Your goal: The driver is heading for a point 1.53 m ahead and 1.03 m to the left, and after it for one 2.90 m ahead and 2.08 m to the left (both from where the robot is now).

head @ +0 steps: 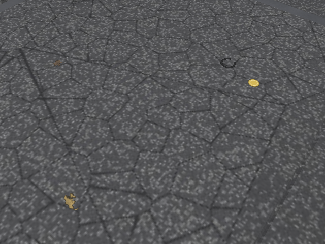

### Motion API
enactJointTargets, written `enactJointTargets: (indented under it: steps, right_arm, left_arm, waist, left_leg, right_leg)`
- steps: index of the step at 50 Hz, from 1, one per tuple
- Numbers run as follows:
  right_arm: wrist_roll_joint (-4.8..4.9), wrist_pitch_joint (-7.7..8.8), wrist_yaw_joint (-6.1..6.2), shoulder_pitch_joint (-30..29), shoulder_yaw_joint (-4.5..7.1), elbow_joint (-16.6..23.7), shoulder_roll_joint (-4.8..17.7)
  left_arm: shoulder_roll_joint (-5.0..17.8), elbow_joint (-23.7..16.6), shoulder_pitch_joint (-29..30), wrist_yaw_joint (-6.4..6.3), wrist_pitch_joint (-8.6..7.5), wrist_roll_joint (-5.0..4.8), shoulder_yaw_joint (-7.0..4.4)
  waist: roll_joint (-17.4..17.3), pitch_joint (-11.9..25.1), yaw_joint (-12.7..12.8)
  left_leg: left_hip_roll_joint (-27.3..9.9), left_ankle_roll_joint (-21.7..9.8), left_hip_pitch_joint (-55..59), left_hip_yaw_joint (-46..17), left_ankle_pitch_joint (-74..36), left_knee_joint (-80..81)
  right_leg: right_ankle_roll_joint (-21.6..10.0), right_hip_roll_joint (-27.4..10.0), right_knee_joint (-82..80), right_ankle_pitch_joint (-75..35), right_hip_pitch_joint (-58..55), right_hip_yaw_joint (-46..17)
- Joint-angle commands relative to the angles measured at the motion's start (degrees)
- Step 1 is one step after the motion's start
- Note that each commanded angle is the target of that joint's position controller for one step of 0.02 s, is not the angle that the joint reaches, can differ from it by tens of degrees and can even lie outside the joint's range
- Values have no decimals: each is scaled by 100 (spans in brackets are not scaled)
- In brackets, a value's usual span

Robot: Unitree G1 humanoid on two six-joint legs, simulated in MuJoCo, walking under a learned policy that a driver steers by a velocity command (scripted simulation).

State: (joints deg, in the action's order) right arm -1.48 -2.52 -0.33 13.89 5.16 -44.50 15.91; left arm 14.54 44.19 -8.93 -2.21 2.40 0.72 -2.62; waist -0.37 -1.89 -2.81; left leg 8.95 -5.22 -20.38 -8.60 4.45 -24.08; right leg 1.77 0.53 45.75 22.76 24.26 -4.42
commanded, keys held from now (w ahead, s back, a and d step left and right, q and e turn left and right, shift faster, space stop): q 0.94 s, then no key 0.06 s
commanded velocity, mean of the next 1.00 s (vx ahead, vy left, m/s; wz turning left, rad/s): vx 0.01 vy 0.00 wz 0.59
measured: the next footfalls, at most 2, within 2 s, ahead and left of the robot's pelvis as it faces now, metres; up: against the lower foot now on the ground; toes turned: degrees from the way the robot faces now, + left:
right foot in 0.08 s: +0.05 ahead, -0.12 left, +0.00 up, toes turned +8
left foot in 0.56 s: -0.02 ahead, +0.08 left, +0.00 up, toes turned +21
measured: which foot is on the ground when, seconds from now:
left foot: down 0.00-0.10, up 0.12-0.54, down 0.56-1.00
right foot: up 0.00-0.06, down 0.08-0.56, up 0.58-1.00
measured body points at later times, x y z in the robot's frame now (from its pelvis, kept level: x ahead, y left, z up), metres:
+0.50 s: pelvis -0.01 -0.02 +0.00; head +0.02 -0.02 +0.45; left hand +0.01 +0.27 -0.11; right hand +0.20 -0.24 -0.11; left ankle -0.06 +0.08 -0.71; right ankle +0.01 -0.13 -0.74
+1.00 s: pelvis -0.02 +0.00 +0.00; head +0.01 +0.02 +0.45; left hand -0.05 +0.31 -0.10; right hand +0.22 -0.19 -0.11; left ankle -0.06 +0.07 -0.74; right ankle +0.07 -0.11 -0.70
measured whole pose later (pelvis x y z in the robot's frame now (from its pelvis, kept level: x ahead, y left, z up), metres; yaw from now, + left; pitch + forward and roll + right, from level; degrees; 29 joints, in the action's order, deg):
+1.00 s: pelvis -0.02 +0.00 +0.00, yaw +36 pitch +1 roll -1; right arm -1.2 -2.7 -0.6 14.8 3.7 -41.6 17.7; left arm 17.3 39.7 -9.1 -1.1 3.2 0.6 -2.8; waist 0.0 -3.4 -1.7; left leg 8.3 -4.0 -13.7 -12.2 11.9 -26.1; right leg 1.5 1.2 45.3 23.0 23.6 -3.2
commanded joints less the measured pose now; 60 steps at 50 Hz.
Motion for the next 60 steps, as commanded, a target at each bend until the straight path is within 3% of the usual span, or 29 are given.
enactJointTargets:
  steps: [1, 3, 4, 5, 6, 7, 8, 11, 17, 23, 26, 27, 28, 29, 30, 32, 34, 37, 42, 47, 51, 53, 54, 55, 56, 57, 58, 59, 60]
  right_arm:
    - [-10, 19, -25, -56, 219, 353, 854]
    - [71, -11, -33, -240, 217, 381, 824]
    - [134, 0, -8, -258, 180, 421, 688]
    - [173, 12, 26, 141, 93, 435, 295]
    - [84, 51, 72, -32, 170, 478, 557]
    - [-90, 59, 60, -156, 257, 441, 924]
    - [-75, 41, 8, 33, 271, 335, 866]
    - [-12, -99, -144, 377, 225, 179, 757]
    - [62, -189, -233, -395, 74, 504, 565]
    - [152, -186, -263, -556, -31, 727, 481]
    - [117, -114, -225, -351, -36, 742, 476]
    - [44, -46, -170, -167, -32, 688, 524]
    - [-62, 52, -104, 43, 69, 673, 991]
    - [54, 95, -86, 175, 266, 775, 1889]
    - [131, 96, -79, 638, 283, 658, 1647]
    - [117, 44, -12, -111, 77, 696, 1064]
    - [149, 33, 50, -461, 10, 775, 888]
    - [142, 71, 15, -220, 42, 713, 1009]
    - [83, 69, 10, 114, 88, 633, 1109]
    - [30, 55, -6, 172, 135, 633, 1206]
    - [15, 38, -10, -21, 96, 616, 1104]
    - [82, 22, 23, -213, 54, 587, 1020]
    - [135, 33, 58, -220, 2, 574, 889]
    - [129, 58, 68, 86, -109, 578, 495]
    - [106, 46, 116, 294, -82, 591, 586]
    - [-23, 13, 130, 230, 20, 503, 963]
    - [18, 3, 100, 170, 32, 420, 940]
    - [50, -12, 67, 200, 13, 303, 839]
    - [50, -29, 24, 234, -6, 245, 773]
  left_arm:
    - [474, -367, -279, -44, -145, -81, -86]
    - [486, -266, -784, -90, -206, -97, -86]
    - [686, -234, -948, -141, -245, -46, -135]
    - [1190, -382, -763, -189, -241, 39, -228]
    - [1531, -617, -84, -151, -215, 141, -282]
    - [1154, -606, -96, -113, -215, 138, -215]
    - [821, -644, 151, -80, -235, 81, -113]
    - [681, -780, 253, -52, -235, 71, -69]
    - [932, -556, -682, -31, -226, 75, -204]
    - [1136, -541, -498, 121, -214, 100, -297]
    - [1219, -505, -400, 158, -177, 14, -331]
    - [1193, -459, -442, 163, -156, -18, -333]
    - [973, -495, -645, 181, -123, 9, -283]
    - [498, -972, -391, 168, -67, 68, -129]
    - [762, -925, -63, 89, 19, 97, -163]
    - [834, -770, -139, 125, 21, -33, -201]
    - [980, -646, -350, 163, 3, 88, -254]
    - [874, -620, -405, 201, 48, 65, -230]
    - [816, -749, -71, 146, 85, 58, -200]
    - [777, -869, 138, 108, 12, 9, -151]
    - [757, -836, -102, 58, -47, -65, -104]
    - [667, -732, -454, 17, -97, -51, -70]
    - [701, -694, -558, -25, -148, 6, -65]
    - [1008, -787, -410, -72, -194, 107, -77]
    - [1499, -927, -32, -18, -169, 81, -154]
    - [1307, -791, -296, 37, -165, 39, -146]
    - [949, -767, -131, 78, -194, 2, -33]
    - [770, -771, 108, 91, -207, 9, 14]
    - [762, -765, 196, 67, -221, 26, 23]
  waist:
    - [-761, 550, 141]
    - [-717, 526, 427]
    - [-440, 468, 483]
    - [704, 564, 201]
    - [1356, 31, 205]
    - [659, 3, 153]
    - [467, 55, -51]
    - [825, 241, -61]
    - [926, 278, 509]
    - [1180, 391, 502]
    - [1077, 462, 298]
    - [750, 518, 136]
    - [-419, 625, 88]
    - [-1757, 462, 140]
    - [-897, 708, -281]
    - [-593, 125, 177]
    - [-781, 201, 334]
    - [-528, 409, 303]
    - [-659, 262, 116]
    - [-609, 315, 69]
    - [-704, 460, 177]
    - [-630, 452, 434]
    - [-431, 433, 496]
    - [643, 529, 285]
    - [1307, 284, 148]
    - [981, 301, 261]
    - [716, 114, 162]
    - [616, -10, 82]
    - [824, 76, 61]
  left_leg:
    - [-1510, -611, 629, -2143, 741, 816]
    - [-1293, -308, 267, -2142, 856, 682]
    - [-964, 21, -179, -1908, 1531, 422]
    - [-327, 364, -715, -1033, 2504, -875]
    - [345, 501, -1555, 201, 2722, -2116]
    - [-208, 568, -1179, 78, 2478, -3090]
    - [-188, 561, -971, 96, 2164, -3536]
    - [-271, 726, -1135, 375, 1815, -4547]
    - [-596, 968, -1481, 661, 1995, -3463]
    - [-711, 674, -141, 1201, 2211, -1955]
    - [-633, 444, 567, 1349, 1604, -703]
    - [-622, 354, 1139, 1196, 806, 140]
    - [-1515, 145, 1978, -229, 321, 817]
    - [-3101, -770, 2140, -2336, -2403, 641]
    - [-3071, -1273, 2145, -1986, -2643, 424]
    - [-2275, -954, 1547, -1080, -1753, 548]
    - [-1800, -708, 1488, -754, -1806, 554]
    - [-1746, -729, 1565, -856, -1728, 528]
    - [-1752, -830, 1581, -1429, -812, 565]
    - [-1698, -846, 1363, -1894, -878, 354]
    - [-1613, -651, 1117, -1997, -1585, 118]
    - [-1405, -354, 821, -1992, -1322, -73]
    - [-1207, -76, 473, -1879, -550, -245]
    - [-694, 261, 42, -1215, 1070, -1100]
    - [260, 394, -555, -203, 2733, -1769]
    - [-96, 460, -212, -162, 2920, -2642]
    - [-179, 489, -150, -219, 2624, -2913]
    - [-231, 563, -70, -205, 2301, -3069]
    - [-216, 616, -72, -127, 2113, -3124]
  right_leg:
    - [-174, 271, -722, 192, -382, 85]
    - [-335, 370, -2032, -277, -1278, 161]
    - [-441, -18, -2873, -464, -1834, -141]
    - [-756, -1435, -3464, 300, -2207, -1513]
    - [-1334, -2363, -3754, -217, -1424, -2605]
    - [-1498, -2244, -3458, -1190, -1046, -2075]
    - [-1337, -1805, -3228, -1897, -938, -1390]
    - [-1170, -1241, -2863, -3165, -1425, -270]
    - [-1362, -1548, -2533, -4014, -2645, -39]
    - [-1269, -1696, -2252, -4020, -2082, 428]
    - [-1006, -1718, -1731, -3655, -1827, 627]
    - [-701, -1622, -1264, -3061, -1443, 852]
    - [-300, -1213, -9, -1539, -422, 1289]
    - [55, -127, 917, 1476, 1102, 1315]
    - [49, -256, 1721, 1525, 1062, 483]
    - [3, -410, 1729, 543, 1031, 242]
    - [54, -342, 1642, -5, 819, 313]
    - [115, -228, 1535, -166, 767, 305]
    - [125, -140, 813, -88, 918, 198]
    - [12, 52, 181, 32, 482, 113]
    - [-154, 178, -615, 74, -437, 199]
    - [-256, 191, -1855, -594, -1276, 241]
    - [-329, -53, -2622, -1125, -1826, 41]
    - [-557, -1234, -3220, -1008, -2212, -1193]
    - [-1197, -2157, -3332, -1831, -1825, -2376]
    - [-1651, -2266, -3154, -2119, -1343, -2330]
    - [-1619, -1932, -3118, -2192, -1178, -1895]
    - [-1418, -1534, -3070, -2191, -1085, -1337]
    - [-1271, -1290, -3007, -2379, -1231, -1031]
Over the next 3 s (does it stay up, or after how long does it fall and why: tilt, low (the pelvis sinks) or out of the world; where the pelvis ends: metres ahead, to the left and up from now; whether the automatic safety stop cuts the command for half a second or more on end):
stays up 0.34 0.21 0.01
